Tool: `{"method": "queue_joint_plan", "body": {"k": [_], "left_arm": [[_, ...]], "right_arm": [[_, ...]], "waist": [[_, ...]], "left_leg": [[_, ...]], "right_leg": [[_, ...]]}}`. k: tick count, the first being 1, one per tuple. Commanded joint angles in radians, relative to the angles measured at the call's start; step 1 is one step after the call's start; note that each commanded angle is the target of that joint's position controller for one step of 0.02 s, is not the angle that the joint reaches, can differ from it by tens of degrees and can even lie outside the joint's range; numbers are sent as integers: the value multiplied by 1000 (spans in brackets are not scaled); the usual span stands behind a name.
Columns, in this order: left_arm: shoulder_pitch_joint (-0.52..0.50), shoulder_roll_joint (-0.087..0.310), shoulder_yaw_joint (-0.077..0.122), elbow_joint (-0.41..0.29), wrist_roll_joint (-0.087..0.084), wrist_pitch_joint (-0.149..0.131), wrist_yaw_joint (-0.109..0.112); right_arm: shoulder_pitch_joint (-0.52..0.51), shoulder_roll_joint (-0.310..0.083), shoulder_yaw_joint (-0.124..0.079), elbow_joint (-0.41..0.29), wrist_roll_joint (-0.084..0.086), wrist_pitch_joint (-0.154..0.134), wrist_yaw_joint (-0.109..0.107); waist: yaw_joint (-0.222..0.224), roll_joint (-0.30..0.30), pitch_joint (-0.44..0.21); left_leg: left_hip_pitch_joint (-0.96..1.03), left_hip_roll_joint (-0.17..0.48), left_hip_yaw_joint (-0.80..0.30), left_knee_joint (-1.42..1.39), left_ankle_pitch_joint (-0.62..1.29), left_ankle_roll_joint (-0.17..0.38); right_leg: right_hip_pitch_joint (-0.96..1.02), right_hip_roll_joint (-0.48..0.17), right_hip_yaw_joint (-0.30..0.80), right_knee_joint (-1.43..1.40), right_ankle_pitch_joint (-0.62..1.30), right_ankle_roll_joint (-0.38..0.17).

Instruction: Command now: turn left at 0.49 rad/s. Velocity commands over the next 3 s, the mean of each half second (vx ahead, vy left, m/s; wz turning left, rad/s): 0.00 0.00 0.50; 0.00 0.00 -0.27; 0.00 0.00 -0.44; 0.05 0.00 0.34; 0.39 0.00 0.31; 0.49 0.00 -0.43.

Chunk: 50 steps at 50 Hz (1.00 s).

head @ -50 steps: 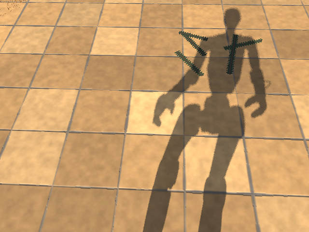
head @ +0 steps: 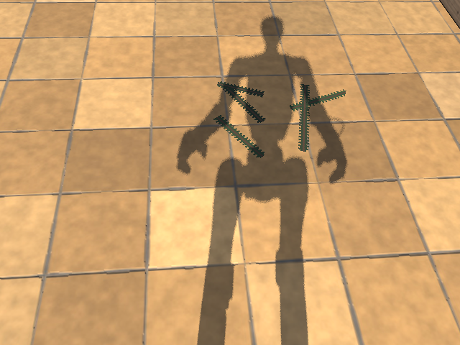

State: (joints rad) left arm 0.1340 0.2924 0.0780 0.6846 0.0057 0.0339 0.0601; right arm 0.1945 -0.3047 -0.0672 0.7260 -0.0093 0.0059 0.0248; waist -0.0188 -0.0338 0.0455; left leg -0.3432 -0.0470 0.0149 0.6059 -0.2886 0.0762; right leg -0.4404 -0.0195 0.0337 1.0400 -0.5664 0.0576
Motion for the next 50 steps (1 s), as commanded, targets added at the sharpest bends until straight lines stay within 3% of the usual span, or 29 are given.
{"method": "queue_joint_plan", "body": {"k": [1, 4, 8, 11, 15, 18, 19, 20, 21, 22, 23, 24, 25, 26, 27, 29, 30, 32, 34, 35, 36, 37, 38, 39, 40, 42, 46, 48, 50], "left_arm": [[-37, 113, 33, -76, 5, -19, 13], [-5, 79, 27, -62, -5, -25, 4], [-37, 60, 17, -64, -6, -34, -4], [-44, 71, 19, -64, -10, -43, -16], [-24, 86, 27, -60, -17, -63, -34], [51, 89, 35, -34, -17, -78, -46], [74, 131, 47, -30, -7, -78, -43], [42, 201, 56, -50, 13, -68, -36], [38, 206, 56, -53, 50, -69, -43], [4, 149, 38, -70, 38, -75, -43], [-33, 108, 25, -70, 22, -76, -42], [-51, 87, 15, -68, 6, -75, -43], [-58, 58, -1, -61, -2, -77, -46], [-61, 36, -14, -50, -1, -77, -50], [-62, 36, -16, -43, 0, -73, -54], [-7, 107, 8, -33, -7, -54, -52], [30, 147, 19, -28, -8, -46, -50], [37, 172, 26, -32, -23, -35, -46], [50, 170, 26, -30, -40, -36, -41], [45, 145, 18, -37, -31, -45, -42], [35, 94, 8, -62, -30, -55, -43], [17, 98, 5, -60, -25, -58, -44], [7, 118, 15, -65, -24, -56, -46], [7, 136, 28, -60, -27, -47, -44], [28, 140, 37, -55, -29, -33, -43], [49, 98, 28, -49, -29, -9, -42], [-5, 65, 5, -96, -31, -1, -68], [-3, 90, 11, -114, -34, 2, -82], [47, 107, 21, -108, -31, 8, -88]], "right_arm": [[-17, -166, -38, -79, 21, -21, -25], [-23, -153, -32, -89, 21, 2, -48], [-20, -168, -42, -102, 23, 18, -63], [-36, -178, -48, -117, 19, 27, -60], [-56, -178, -52, -131, 25, 37, -50], [-92, -165, -50, -145, 43, 47, -53], [-69, -135, -42, -148, 41, 47, -56], [-15, -79, -27, -148, 29, 44, -53], [-30, -148, -50, -164, 25, 32, -54], [-2, -198, -66, -138, 13, 27, -55], [10, -189, -69, -111, 14, 30, -55], [23, -147, -59, -88, 10, 37, -60], [26, -108, -46, -80, 6, 42, -61], [23, -64, -30, -76, 3, 43, -56], [8, -35, -16, -81, -1, 40, -51], [-76, -18, -6, -105, 3, 28, -47], [-86, -43, -15, -105, 14, 24, -48], [-44, -72, -27, -83, 28, 20, -51], [2, -103, -37, -66, 21, 13, -56], [40, -138, -45, -68, 9, 13, -63], [38, -203, -65, -45, -3, 20, -63], [32, -169, -60, -57, -10, 22, -59], [5, -138, -51, -69, -16, 20, -63], [-2, -121, -43, -79, -20, 13, -69], [-21, -114, -39, -80, -11, 4, -72], [-64, -112, -39, -74, 8, -7, -73], [-67, -139, -50, -64, 10, 13, -74], [-52, -164, -57, -58, 17, 18, -70], [-64, -175, -59, -55, 35, 15, -65]], "waist": [[-1, 88, -127], [18, 131, -150], [-1, 150, -141], [-9, 180, -120], [-10, 199, -120], [41, 187, -130], [34, 129, -150], [-20, -116, -148], [-9, -239, -107], [-14, -141, -102], [-25, -93, -86], [-30, -75, -82], [-27, -77, -76], [-33, -83, -80], [-31, -110, -85], [29, -163, -80], [46, -173, -84], [30, -164, -84], [12, -134, -101], [2, -73, -141], [35, 153, -136], [2, 223, -123], [-7, 260, -104], [-16, 242, -90], [-1, 202, -75], [24, 163, -51], [-8, 209, -75], [-14, 217, -94], [18, 197, -101]], "left_leg": [[280, 302, -401, -234, 525, 175], [236, 230, -338, -247, 499, 153], [228, 211, -371, -257, 335, 150], [163, 203, -425, -267, 222, 152], [157, 198, -514, -244, 245, 145], [124, 144, -523, -179, 253, 89], [44, 96, -479, -106, 117, 39], [-93, -33, -298, 109, -171, -26], [-204, -91, -193, 334, -375, -77], [-191, -46, -224, 483, -329, -107], [-184, -45, -226, 533, -267, -125], [-180, -44, -226, 547, -223, -143], [-164, -33, -236, 522, -184, -159], [-107, -10, -206, 432, -160, -171], [-61, 23, -138, 306, -147, -183], [0, 19, -67, 107, -181, -190], [12, 4, -56, 47, -179, -189], [61, -9, -48, -132, -49, -164], [202, 17, -75, -269, 116, -112], [318, 105, -120, -231, 228, -76], [314, 187, -193, -194, 284, 0], [299, 270, -276, -241, 328, 83], [290, 353, -338, -269, 391, 146], [287, 395, -360, -277, 488, 187], [284, 409, -340, -267, 560, 194], [281, 355, -229, -252, 577, 148], [260, 309, -100, -242, 557, 127], [262, 330, -93, -223, 545, 121], [233, 334, -70, -166, 483, 92]], "right_leg": [[-246, -13, 79, 139, 66, 8], [-159, 19, 55, 67, 170, 31], [-112, 36, 60, -145, 216, 46], [-35, 49, 64, -252, 214, 40], [46, 67, 66, -386, 202, 17], [205, 63, 43, -659, 376, -20], [315, -41, 113, -703, 442, -58], [380, -250, 331, -740, 581, -161], [292, -372, 501, -760, 684, -318], [262, -360, 462, -754, 657, -344], [248, -286, 365, -736, 616, -301], [256, -224, 301, -724, 576, -263], [253, -203, 274, -714, 610, -257], [236, -167, 227, -715, 637, -248], [243, -136, 195, -713, 645, -237], [272, -114, 210, -684, 666, -239], [298, -126, 248, -672, 666, -251], [315, -139, 309, -655, 671, -252], [245, -124, 331, -639, 663, -207], [153, -100, 300, -593, 600, -164], [51, 10, 142, -505, 442, -105], [1, 61, 66, -409, 260, -61], [-54, 66, 29, -269, 82, -41], [-103, 54, 27, -87, -41, -24], [-142, 38, 46, 32, -51, -8], [-161, 8, 47, 23, 33, 9], [-38, -11, -43, -179, 141, 19], [28, -5, -71, -281, 164, 1], [121, 18, -109, -433, 272, -34]]}}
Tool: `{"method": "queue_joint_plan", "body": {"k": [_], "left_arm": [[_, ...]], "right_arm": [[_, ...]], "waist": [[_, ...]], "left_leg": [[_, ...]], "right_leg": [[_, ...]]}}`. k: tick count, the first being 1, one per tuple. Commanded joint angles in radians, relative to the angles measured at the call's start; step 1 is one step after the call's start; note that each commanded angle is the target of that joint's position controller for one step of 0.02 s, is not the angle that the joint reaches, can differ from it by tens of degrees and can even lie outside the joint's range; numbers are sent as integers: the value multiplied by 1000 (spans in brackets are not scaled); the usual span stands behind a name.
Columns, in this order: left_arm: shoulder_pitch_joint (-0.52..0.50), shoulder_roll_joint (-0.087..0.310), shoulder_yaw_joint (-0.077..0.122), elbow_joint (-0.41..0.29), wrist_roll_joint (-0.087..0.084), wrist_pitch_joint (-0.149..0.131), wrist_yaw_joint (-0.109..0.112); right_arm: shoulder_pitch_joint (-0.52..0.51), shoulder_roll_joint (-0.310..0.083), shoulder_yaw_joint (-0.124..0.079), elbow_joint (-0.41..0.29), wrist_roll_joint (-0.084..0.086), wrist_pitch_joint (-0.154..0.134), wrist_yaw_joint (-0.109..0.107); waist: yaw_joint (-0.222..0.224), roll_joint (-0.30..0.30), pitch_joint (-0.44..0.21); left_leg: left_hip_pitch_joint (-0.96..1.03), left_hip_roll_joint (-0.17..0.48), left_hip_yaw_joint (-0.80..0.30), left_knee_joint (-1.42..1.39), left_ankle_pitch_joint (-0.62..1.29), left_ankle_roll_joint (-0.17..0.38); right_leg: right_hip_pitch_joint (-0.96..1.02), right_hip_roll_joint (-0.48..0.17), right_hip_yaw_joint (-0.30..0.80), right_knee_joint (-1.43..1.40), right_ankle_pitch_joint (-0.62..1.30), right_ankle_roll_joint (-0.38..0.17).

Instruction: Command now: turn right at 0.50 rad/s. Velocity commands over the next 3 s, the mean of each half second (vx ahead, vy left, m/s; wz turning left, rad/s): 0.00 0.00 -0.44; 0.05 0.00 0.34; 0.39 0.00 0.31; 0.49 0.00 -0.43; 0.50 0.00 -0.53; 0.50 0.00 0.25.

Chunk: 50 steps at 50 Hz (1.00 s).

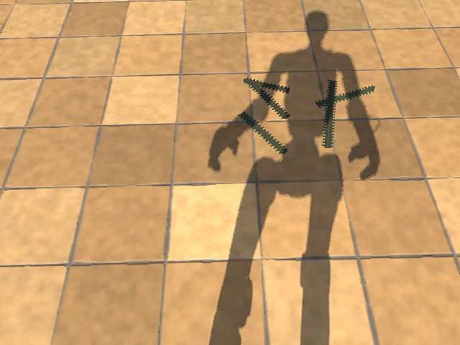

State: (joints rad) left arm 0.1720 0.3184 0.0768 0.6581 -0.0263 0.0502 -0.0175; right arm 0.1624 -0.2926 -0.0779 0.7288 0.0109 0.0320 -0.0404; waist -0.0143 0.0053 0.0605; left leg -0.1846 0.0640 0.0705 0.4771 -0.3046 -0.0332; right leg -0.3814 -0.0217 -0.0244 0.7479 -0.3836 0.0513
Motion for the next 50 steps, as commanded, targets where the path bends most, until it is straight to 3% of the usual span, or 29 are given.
{"method": "queue_joint_plan", "body": {"k": [1, 2, 3, 4, 5, 6, 7, 8, 10, 14, 18, 22, 24, 25, 26, 27, 28, 29, 31, 36, 39, 40, 41, 42, 43, 44, 45, 47, 50], "left_arm": [[52, 91, 31, -69, 7, -6, -5], [89, 133, 47, -67, 11, -6, 7], [114, 274, 76, -97, 15, -10, 28], [140, 254, 61, -113, 52, -35, 11], [108, 224, 51, -110, 55, -56, 3], [62, 197, 45, -105, 38, -66, 7], [19, 173, 38, -109, 22, -64, 14], [-11, 164, 31, -114, 15, -59, 21], [-19, 152, 23, -121, 22, -52, 33], [5, 159, 27, -119, 19, -43, 47], [-11, 165, 30, -124, 25, -32, 48], [-21, 102, -1, -105, 38, -27, 36], [-41, 47, -28, -82, 38, -32, 29], [13, 34, -34, -55, 47, -41, 25], [50, 41, -33, -43, 67, -51, 24], [107, 41, -27, -41, 71, -58, 23], [43, 83, -19, -38, 72, -58, 31], [-6, 102, -9, -46, 61, -56, 38], [-25, 90, -5, -56, 54, -46, 51], [0, 54, 5, -57, 40, -57, 48], [23, 73, 23, -55, 38, -60, 39], [36, 91, 30, -54, 41, -58, 38], [54, 117, 37, -52, 46, -57, 38], [39, 124, 37, -60, 49, -60, 43], [60, 114, 32, -68, 50, -66, 49], [53, 111, 28, -69, 44, -71, 55], [36, 119, 30, -64, 29, -75, 57], [52, 144, 36, -52, 21, -78, 61], [60, 162, 43, -46, 19, -82, 50]], "right_arm": [[-24, -175, -44, -50, 22, -17, 3], [41, -138, -35, -25, 10, -25, 11], [40, -58, -6, -67, -53, -28, 17], [-70, -98, -14, -103, -35, -31, 9], [-87, -133, -26, -102, -10, -26, 4], [-75, -141, -30, -93, -6, -22, 0], [-61, -145, -35, -74, -13, -19, -8], [-51, -148, -38, -71, -19, -16, -11], [-22, -127, -35, -61, -15, -19, -4], [-54, -97, -22, -70, -13, -23, -1], [-49, -100, -19, -65, -8, -32, 9], [-31, -83, -6, -58, -4, -42, 27], [10, -41, 10, -41, -10, -52, 41], [-3, -54, 14, -46, -23, -55, 44], [-10, -120, 6, -64, -31, -57, 40], [-60, -159, 2, -58, -31, -57, 39], [-76, -139, 0, -73, -20, -57, 43], [-63, -132, 4, -69, -19, -59, 44], [-51, -155, 0, -71, -10, -65, 40], [-16, -163, -12, -103, 5, -38, 16], [-27, -150, -15, -141, 10, -20, 11], [-26, -138, -12, -151, 12, -16, 12], [-14, -125, -10, -157, 10, -13, 15], [-2, -124, -13, -161, 5, -11, 20], [-10, -155, -26, -163, 6, -9, 25], [-11, -157, -32, -163, 14, -5, 31], [-20, -130, -23, -167, 19, -2, 39], [-75, -98, -6, -183, 16, -5, 51], [-91, -76, 10, -204, 15, -21, 72]], "waist": [[34, 134, -122], [37, 17, -138], [13, -324, -152], [91, -256, -210], [78, -156, -165], [49, -123, -128], [32, -86, -112], [16, -100, -105], [3, -120, -131], [24, -123, -131], [31, -146, -127], [47, -150, -145], [5, -126, -138], [17, -92, -124], [53, 4, -119], [132, 127, -105], [79, 130, -76], [58, 134, -59], [47, 162, -50], [26, 119, -93], [20, 12, -101], [20, -57, -101], [22, -141, -99], [21, -226, -110], [42, -179, -122], [32, -96, -109], [28, -72, -74], [68, -107, -31], [83, -120, -55]], "left_leg": [[30, 200, -94, 26, 420, 163], [-73, 143, -19, 173, 260, 91], [-378, 6, 60, 512, -298, -27], [-447, -77, -109, 695, -429, -38], [-466, -52, -148, 770, -367, -31], [-470, -32, -157, 753, -272, -20], [-465, -18, -163, 715, -198, -22], [-431, -20, -163, 691, -141, -30], [-379, -48, -151, 671, -72, -44], [-370, -67, -161, 473, -41, -65], [-296, -72, -165, 333, -45, -64], [-144, -42, -130, 210, -43, -44], [10, -41, -110, -30, 119, -18], [68, -24, -146, -102, 232, 2], [93, 73, -262, -105, 409, 41], [-14, 102, -302, -82, 343, 114], [-96, 87, -325, -120, 188, 139], [-121, 78, -335, -136, 126, 130], [-122, 75, -370, -134, 148, 125], [-88, 59, -428, -58, 242, 150], [-162, -15, -375, 46, 203, 110], [-219, -59, -317, 125, 150, 78], [-290, -109, -240, 233, 59, 41], [-343, -117, -171, 407, -210, 13], [-409, -80, -167, 620, -323, -5], [-451, -43, -181, 694, -275, -4], [-487, -7, -177, 647, -200, -1], [-511, 3, -124, 567, -122, -8], [-374, 3, -60, 385, -107, 7]], "right_leg": [[150, 47, -59, -240, 173, -56], [287, 23, 28, -326, 345, -94], [460, -270, 443, -350, 762, -233], [369, -383, 608, -395, 763, -418], [336, -341, 529, -411, 672, -406], [303, -279, 451, -411, 567, -349], [286, -232, 407, -411, 480, -301], [246, -202, 378, -415, 478, -283], [227, -168, 350, -422, 483, -280], [253, -150, 384, -421, 375, -284], [214, -146, 427, -414, 258, -285], [170, -150, 413, -376, 315, -277], [121, -118, 369, -357, 277, -232], [98, -85, 340, -352, 231, -184], [78, -22, 274, -277, 138, -130], [131, 47, 181, -298, 74, -82], [183, 51, 157, -277, 100, -52], [193, 54, 145, -255, 118, -52], [184, 53, 128, -232, 150, -60], [162, 55, 87, -210, 168, -65], [210, -5, 135, -274, 218, -107], [243, -67, 198, -323, 250, -148], [282, -182, 310, -379, 334, -221], [295, -319, 417, -411, 468, -316], [303, -395, 471, -442, 457, -379], [297, -382, 442, -461, 289, -365], [294, -334, 381, -494, 74, -319], [304, -275, 297, -544, -46, -277], [273, -238, 161, -552, -12, -248]]}}
Over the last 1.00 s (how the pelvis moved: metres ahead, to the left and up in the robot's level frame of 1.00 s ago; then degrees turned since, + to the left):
-0.01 -0.05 0.01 4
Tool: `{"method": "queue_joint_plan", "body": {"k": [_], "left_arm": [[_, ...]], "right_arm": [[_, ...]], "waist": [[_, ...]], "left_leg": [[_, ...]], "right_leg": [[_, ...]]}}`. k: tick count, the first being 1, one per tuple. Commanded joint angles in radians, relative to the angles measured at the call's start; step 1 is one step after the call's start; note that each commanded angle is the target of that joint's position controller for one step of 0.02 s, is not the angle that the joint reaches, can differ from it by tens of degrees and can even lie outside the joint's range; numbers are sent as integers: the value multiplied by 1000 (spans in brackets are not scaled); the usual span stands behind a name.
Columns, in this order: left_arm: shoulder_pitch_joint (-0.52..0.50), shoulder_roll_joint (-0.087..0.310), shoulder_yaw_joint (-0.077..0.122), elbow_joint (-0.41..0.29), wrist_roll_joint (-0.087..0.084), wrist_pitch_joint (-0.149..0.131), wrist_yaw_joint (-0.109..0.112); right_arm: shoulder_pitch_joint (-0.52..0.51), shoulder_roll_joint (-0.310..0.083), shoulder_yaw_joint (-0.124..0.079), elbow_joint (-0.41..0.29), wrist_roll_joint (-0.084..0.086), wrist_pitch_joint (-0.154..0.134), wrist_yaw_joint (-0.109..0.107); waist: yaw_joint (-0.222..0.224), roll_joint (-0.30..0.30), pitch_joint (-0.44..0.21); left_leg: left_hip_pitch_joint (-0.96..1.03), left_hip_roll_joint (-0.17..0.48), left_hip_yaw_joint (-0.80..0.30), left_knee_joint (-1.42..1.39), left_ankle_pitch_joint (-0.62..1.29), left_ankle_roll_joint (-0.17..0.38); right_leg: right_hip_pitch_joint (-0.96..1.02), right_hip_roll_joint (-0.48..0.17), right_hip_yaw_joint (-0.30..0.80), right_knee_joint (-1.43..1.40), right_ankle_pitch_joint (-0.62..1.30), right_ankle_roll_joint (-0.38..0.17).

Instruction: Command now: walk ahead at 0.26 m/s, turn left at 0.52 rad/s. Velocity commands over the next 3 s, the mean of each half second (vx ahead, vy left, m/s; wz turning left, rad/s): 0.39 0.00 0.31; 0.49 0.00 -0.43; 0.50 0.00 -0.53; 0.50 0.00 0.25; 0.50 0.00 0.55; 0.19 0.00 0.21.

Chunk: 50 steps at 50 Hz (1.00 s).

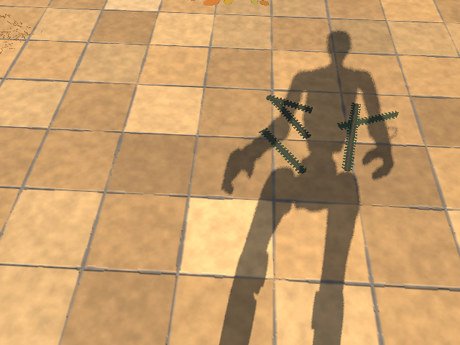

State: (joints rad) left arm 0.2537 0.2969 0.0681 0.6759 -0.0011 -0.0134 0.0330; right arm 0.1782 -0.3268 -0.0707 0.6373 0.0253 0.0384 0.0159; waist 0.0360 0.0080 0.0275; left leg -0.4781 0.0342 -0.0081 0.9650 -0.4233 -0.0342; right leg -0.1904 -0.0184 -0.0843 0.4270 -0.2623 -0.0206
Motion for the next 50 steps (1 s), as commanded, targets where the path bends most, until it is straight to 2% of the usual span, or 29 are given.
{"method": "queue_joint_plan", "body": {"k": [1, 4, 6, 7, 8, 9, 10, 11, 12, 13, 15, 17, 21, 25, 28, 30, 31, 32, 33, 34, 35, 36, 37, 38, 40, 43, 45, 47, 50], "left_arm": [[-26, 194, 55, -60, -12, -22, -9], [-33, 212, 58, -42, -30, -26, -33], [-26, 156, 40, -32, -25, -31, -41], [-54, 90, 17, -50, -1, -39, -46], [-141, 41, 0, -151, 15, -60, -41], [-167, 118, 16, -154, -25, -84, -44], [-156, 148, 23, -149, -44, -98, -53], [-126, 154, 26, -120, -25, -105, -55], [-123, 152, 28, -105, 3, -109, -53], [-105, 150, 30, -88, 13, -106, -58], [-95, 118, 18, -55, 11, -94, -67], [-134, 83, 1, -49, 3, -84, -68], [-266, 43, -25, -72, -20, -85, -85], [-332, 49, -29, -96, -28, -92, -111], [-293, 76, -18, -96, -19, -94, -121], [-115, 135, 15, -55, -16, -84, -109], [25, 172, 34, -33, -21, -78, -95], [164, 284, 66, -28, -6, -67, -82], [185, 224, 52, -16, -27, -68, -80], [154, 179, 38, -17, -26, -64, -71], [94, 167, 34, -30, -23, -61, -65], [35, 151, 27, -38, -16, -60, -62], [-5, 130, 19, -51, -5, -64, -59], [-35, 125, 18, -64, 1, -62, -55], [-52, 126, 19, -59, -6, -63, -46], [-40, 160, 30, -45, -14, -65, -34], [1, 171, 34, -28, -23, -57, -28], [53, 180, 38, -10, -29, -47, -24], [71, 170, 38, -2, -33, -35, -20]], "right_arm": [[-101, -39, 6, -114, 1, -32, 20], [-18, -62, -3, -88, 3, -39, 23], [141, -100, -28, -27, 5, -37, 12], [273, -167, -57, -4, 11, -38, 1], [306, -318, -78, -40, -5, -60, 0], [292, -236, -57, -48, -10, -87, 9], [248, -171, -34, -46, -12, -102, 10], [206, -128, -21, -54, -12, -109, 9], [160, -116, -15, -58, -14, -105, 5], [128, -102, -6, -63, -24, -104, -2], [127, -111, -5, -51, -32, -107, -15], [156, -113, -3, -23, -26, -109, -24], [213, -129, -3, 32, -24, -114, -29], [243, -139, -9, 80, -19, -114, -26], [230, -157, -16, 88, -21, -100, -36], [217, -174, -18, 79, -33, -79, -48], [204, -173, -14, 66, -36, -76, -55], [296, -91, 13, 25, -47, -95, -46], [308, -57, 35, 37, -50, -125, -29], [182, -129, 15, -3, -2, -151, -11], [99, -131, 21, -38, 14, -169, -6], [57, -119, 23, -49, -5, -179, -8], [65, -121, 16, -47, -25, -175, -13], [88, -115, 16, -44, -33, -165, -14], [128, -89, 24, -32, -43, -146, -17], [38, -45, 44, -63, -54, -140, -23], [-58, -27, 50, -81, -48, -146, -19], [-109, -41, 44, -92, -28, -152, -14], [-103, -87, 20, -96, -14, -159, -10]], "waist": [[28, -125, -22], [-18, -122, -31], [-85, -63, -64], [-146, 95, -92], [-142, 318, -92], [-162, 173, -86], [-122, 158, -11], [-91, 108, 26], [-69, 82, 42], [-46, 97, 34], [-48, 90, 5], [-65, 67, 4], [-124, 80, 55], [-133, 57, 99], [-93, 81, 31], [1, 109, -114], [81, 87, -192], [66, -118, -356], [65, -195, -491], [94, -129, -361], [75, -58, -226], [31, 20, -114], [-12, 16, -70], [-42, -17, -48], [-72, -48, -32], [-48, -54, -1], [0, -62, -5], [27, -75, -24], [9, -105, -40]], "left_leg": [[-19, 28, 38, -169, 7, 18], [164, -14, 105, -356, 105, 50], [409, -76, 131, -439, 114, 87], [579, 40, -83, -518, 65, 146], [677, 301, -727, -716, -179, 351], [650, 358, -806, -795, -290, 416], [597, 332, -712, -794, -254, 388], [541, 279, -592, -772, -139, 347], [484, 233, -499, -762, 5, 314], [446, 196, -407, -769, 125, 287], [429, 163, -284, -779, 362, 270], [427, 138, -184, -779, 484, 243], [396, 126, -84, -830, 443, 211], [500, 184, -49, -827, 486, 210], [607, 198, 0, -693, 910, 180], [636, 170, 42, -425, 1279, 148], [477, 147, 69, -202, 1223, 113], [25, 33, 76, 242, 764, 30], [-164, -129, -71, 452, -103, 8], [-277, -63, -151, 498, -62, 25], [-296, -12, -135, 430, 9, 43], [-273, 19, -114, 325, 51, 47], [-209, 49, -111, 251, 85, 43], [-160, 57, -106, 224, 96, 30], [-117, 67, -75, 138, 105, -8], [-56, 49, -38, -89, 275, -46], [12, 9, -28, -263, 440, -55], [53, -21, -44, -354, 508, -60], [79, -15, -92, -433, 443, -33]], "right_leg": [[54, -237, 184, -229, -122, -170], [-17, -246, 121, -172, -140, -154], [-150, -198, 31, 18, -145, -100], [-316, -125, -69, 354, -142, -29], [-698, 49, -3, 694, -358, 39], [-782, 3, 162, 817, -328, 26], [-799, -34, 173, 805, -222, 4], [-758, -66, 165, 759, -123, 1], [-707, -80, 162, 685, -52, 9], [-643, -88, 151, 635, 13, 20], [-584, -75, 108, 575, 132, 50], [-553, -69, 90, 457, 227, 65], [-469, -42, 54, 221, 393, 46], [-487, -20, 63, 108, 377, -9], [-409, 42, 30, 92, 260, -64], [-186, 119, -24, 108, 185, -112], [75, 90, 32, 94, 238, -152], [545, -188, 492, 137, 149, -334], [682, -323, 908, -47, 13, -420], [603, -288, 817, -101, -104, -357], [440, -256, 692, -131, -100, -317], [263, -216, 610, -163, -8, -298], [144, -179, 543, -188, 92, -287], [57, -153, 516, -213, 147, -293], [-57, -129, 444, -234, 243, -304], [-184, -63, 335, -233, 269, -268], [-205, -31, 314, -208, 202, -225], [-162, -47, 358, -178, 135, -203], [-54, -90, 460, -80, 49, -165]]}}
Over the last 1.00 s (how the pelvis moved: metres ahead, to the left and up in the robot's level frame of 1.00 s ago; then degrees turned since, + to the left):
0.02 0.01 0.00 1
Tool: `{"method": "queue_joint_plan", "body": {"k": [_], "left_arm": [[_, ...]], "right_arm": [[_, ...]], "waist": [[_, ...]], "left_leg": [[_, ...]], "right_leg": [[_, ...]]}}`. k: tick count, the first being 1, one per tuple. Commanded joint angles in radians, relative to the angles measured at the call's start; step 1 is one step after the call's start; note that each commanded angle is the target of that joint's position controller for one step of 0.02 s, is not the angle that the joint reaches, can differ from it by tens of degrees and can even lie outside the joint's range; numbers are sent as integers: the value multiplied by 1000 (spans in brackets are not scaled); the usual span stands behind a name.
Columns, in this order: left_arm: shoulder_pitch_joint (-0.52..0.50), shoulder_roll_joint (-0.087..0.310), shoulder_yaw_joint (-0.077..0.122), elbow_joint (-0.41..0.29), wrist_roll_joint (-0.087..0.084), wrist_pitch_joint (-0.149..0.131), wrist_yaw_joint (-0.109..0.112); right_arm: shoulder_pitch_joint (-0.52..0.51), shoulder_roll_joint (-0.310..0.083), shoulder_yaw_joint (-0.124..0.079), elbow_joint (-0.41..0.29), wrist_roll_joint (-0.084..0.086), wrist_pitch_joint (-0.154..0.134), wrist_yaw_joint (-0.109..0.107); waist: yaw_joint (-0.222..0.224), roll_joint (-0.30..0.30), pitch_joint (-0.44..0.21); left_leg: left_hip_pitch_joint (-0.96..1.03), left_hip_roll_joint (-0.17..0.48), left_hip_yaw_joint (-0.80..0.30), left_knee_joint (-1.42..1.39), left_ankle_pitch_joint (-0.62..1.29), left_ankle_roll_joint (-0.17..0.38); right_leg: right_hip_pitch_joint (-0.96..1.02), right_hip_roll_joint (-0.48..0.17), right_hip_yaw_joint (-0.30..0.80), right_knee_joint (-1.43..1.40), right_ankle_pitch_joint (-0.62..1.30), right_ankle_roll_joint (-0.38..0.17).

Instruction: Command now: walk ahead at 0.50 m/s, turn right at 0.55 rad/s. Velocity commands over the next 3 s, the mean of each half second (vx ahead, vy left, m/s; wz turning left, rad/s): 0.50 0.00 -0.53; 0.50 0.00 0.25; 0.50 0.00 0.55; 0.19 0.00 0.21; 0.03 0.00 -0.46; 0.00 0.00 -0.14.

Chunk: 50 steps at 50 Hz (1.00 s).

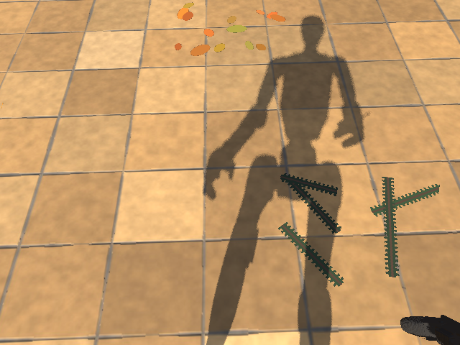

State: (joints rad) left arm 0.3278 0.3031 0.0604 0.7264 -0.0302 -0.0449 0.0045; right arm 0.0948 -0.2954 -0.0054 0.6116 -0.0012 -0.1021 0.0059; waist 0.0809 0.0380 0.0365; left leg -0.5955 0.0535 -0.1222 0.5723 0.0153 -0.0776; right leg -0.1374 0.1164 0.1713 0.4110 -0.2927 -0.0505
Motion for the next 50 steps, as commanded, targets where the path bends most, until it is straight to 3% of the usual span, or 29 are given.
{"method": "queue_joint_plan", "body": {"k": [1, 2, 3, 4, 5, 6, 7, 8, 9, 11, 15, 20, 22, 25, 27, 28, 29, 30, 31, 32, 33, 34, 35, 36, 38, 41, 45, 50], "left_arm": [[-7, 160, 46, -53, 0, 0, 7], [-13, 143, 42, -56, 4, 3, 6], [-3, 97, 27, -59, 10, 2, 2], [32, 12, -1, -75, 29, -2, -5], [145, -10, -14, -115, -8, -15, -8], [111, 101, 9, -91, -23, -11, -1], [7, 146, 24, -102, -14, -4, 1], [-41, 135, 25, -110, 0, 2, 3], [-67, 125, 28, -121, 9, 4, 1], [-61, 93, 27, -122, 1, 14, -9], [-122, 45, 15, -145, 10, 27, -14], [-245, 9, -3, -167, 10, 10, -41], [-304, -3, -11, -182, 8, 2, -51], [-372, 10, -11, -213, 9, -8, -62], [-335, 45, 4, -210, 17, -15, -63], [-231, 81, 23, -182, 21, -17, -58], [-71, 132, 50, -132, 23, -16, -46], [115, 219, 75, -96, 36, -7, -25], [99, 268, 71, -102, 47, -7, -19], [87, 174, 52, -106, 42, -12, -19], [34, 136, 37, -90, 32, -18, -20], [-23, 100, 27, -80, 27, -25, -23], [-73, 69, 20, -77, 31, -32, -28], [-104, 48, 17, -73, 38, -42, -30], [-127, 42, 23, -51, 42, -64, -30], [-125, 61, 32, -13, 49, -77, -19], [-106, 95, 41, 16, 44, -69, -3], [-26, 141, 57, 63, 20, -38, 5]], "right_arm": [[4, -130, -55, -66, 15, -22, 1], [61, -138, -66, -52, 15, -25, 0], [147, -162, -81, -41, 7, -28, -6], [280, -218, -96, -35, -7, -27, -14], [334, -297, -116, 1, -19, -11, -5], [301, -205, -101, -16, -8, -8, 1], [265, -154, -87, -19, -4, -4, -3], [221, -129, -77, -20, -12, -2, -4], [193, -104, -70, -11, -15, -1, -5], [178, -86, -67, 8, -16, -7, -10], [200, -116, -83, 54, -8, -14, -10], [216, -149, -91, 102, 0, 0, -14], [249, -162, -93, 130, 10, 7, -12], [296, -180, -97, 177, 34, 22, -5], [293, -206, -100, 196, 44, 35, -5], [280, -216, -99, 203, 47, 41, -8], [275, -201, -89, 206, 44, 41, -11], [274, -136, -61, 175, 13, 33, -11], [396, -23, -28, 158, 12, 16, -1], [306, -145, -61, 172, 43, 5, 1], [232, -164, -72, 137, 60, 3, 1], [201, -143, -70, 137, 48, 5, -5], [201, -132, -74, 141, 31, 13, -9], [239, -114, -74, 156, 32, 29, -8], [270, -69, -70, 168, 36, 55, -9], [208, -55, -70, 141, 31, 70, -12], [95, -31, -57, 103, 24, 60, 12], [-54, -29, -48, 25, 23, 60, 45]], "waist": [[-53, -146, -53], [-88, -151, -66], [-133, -134, -117], [-171, 26, -257], [-108, 366, -332], [-140, 209, -244], [-161, 115, -139], [-149, 44, -86], [-135, 54, -46], [-113, 100, -24], [-115, 53, -2], [-151, 21, 22], [-168, 11, 44], [-162, 14, 69], [-111, 45, 28], [-41, 51, -41], [41, 45, -138], [104, -69, -298], [7, -280, -447], [65, -165, -396], [39, -168, -227], [3, -122, -150], [-32, -128, -99], [-66, -144, -84], [-96, -124, -60], [-99, -99, 2], [-62, -83, 38], [-10, -62, 84]], "left_leg": [[229, -35, 26, -52, -45, 29], [305, -38, 40, -77, -83, 54], [446, 4, 20, -96, -118, 92], [676, 196, -172, -112, -222, 156], [887, 398, -679, -251, -515, 319], [821, 375, -721, -308, -725, 304], [728, 327, -536, -304, -647, 261], [628, 276, -384, -302, -469, 240], [565, 234, -279, -315, -344, 236], [499, 190, -138, -359, -224, 226], [519, 212, -11, -401, -54, 262], [545, 193, 140, -416, 39, 247], [558, 199, 170, -423, 46, 247], [629, 233, 156, -398, 137, 250], [671, 237, 149, -302, 403, 238], [654, 215, 170, -180, 549, 219], [554, 169, 199, 0, 549, 188], [297, 106, 210, 326, 161, 145], [-18, -67, 108, 636, -611, 92], [-92, -36, -18, 726, -603, 93], [-153, 8, 12, 714, -515, 98], [-129, 48, 30, 668, -430, 95], [-92, 72, 32, 627, -364, 88], [-27, 91, 22, 616, -310, 82], [12, 95, 23, 602, -268, 68], [-61, 95, 1, 509, -166, 50], [-57, 79, 53, 258, 29, 62], [-112, 63, 123, 95, -9, 110]], "right_leg": [[-89, -234, 230, -23, 75, -122], [-93, -220, 234, 32, 78, -102], [-127, -173, 200, 161, 76, -68], [-232, -96, 98, 467, -118, -27], [-567, -12, -17, 782, -327, 18], [-668, -87, 7, 906, -243, 36], [-683, -119, -15, 931, -148, 41], [-645, -151, -32, 903, -77, 48], [-625, -175, -29, 852, -31, 52], [-560, -202, -54, 801, 13, 58], [-612, -213, -66, 674, 78, 74], [-560, -202, -118, 389, 276, 62], [-523, -186, -148, 297, 289, 45], [-495, -165, -176, 198, 206, 5], [-385, -127, -210, 141, 129, -29], [-221, -98, -232, 95, 159, -54], [34, -93, -229, 73, 232, -81], [379, -308, 2, 130, 303, -142], [593, -548, 464, 18, 137, -282], [501, -531, 463, -56, 60, -257], [374, -491, 285, -81, 94, -214], [250, -441, 178, -113, 151, -185], [152, -404, 98, -150, 189, -169], [81, -380, 33, -192, 215, -158], [9, -377, -45, -250, 281, -165], [-9, -369, -157, -287, 352, -154], [24, -345, -280, -302, 367, -128], [187, -402, -337, -260, 423, -110]]}}
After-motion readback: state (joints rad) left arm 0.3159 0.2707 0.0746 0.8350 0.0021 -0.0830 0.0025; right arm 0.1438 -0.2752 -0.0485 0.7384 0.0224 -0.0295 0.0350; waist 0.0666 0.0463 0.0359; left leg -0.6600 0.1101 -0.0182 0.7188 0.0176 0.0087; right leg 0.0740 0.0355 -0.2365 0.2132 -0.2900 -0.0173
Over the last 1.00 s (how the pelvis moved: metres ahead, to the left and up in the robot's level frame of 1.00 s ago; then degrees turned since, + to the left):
0.49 0.11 0.00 -7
